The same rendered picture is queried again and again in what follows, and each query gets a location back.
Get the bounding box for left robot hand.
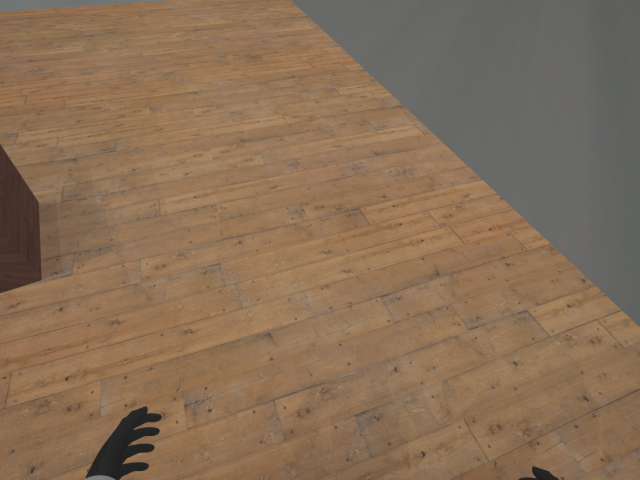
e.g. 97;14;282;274
86;406;162;480

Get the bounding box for pedestal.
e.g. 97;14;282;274
0;144;42;293

